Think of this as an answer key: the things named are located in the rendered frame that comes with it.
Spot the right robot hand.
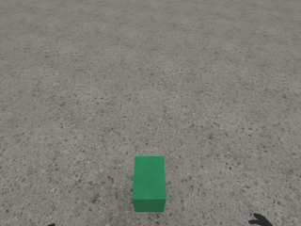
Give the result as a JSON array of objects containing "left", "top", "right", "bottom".
[{"left": 249, "top": 213, "right": 273, "bottom": 226}]

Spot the carton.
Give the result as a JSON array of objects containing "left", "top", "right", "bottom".
[{"left": 132, "top": 156, "right": 166, "bottom": 212}]

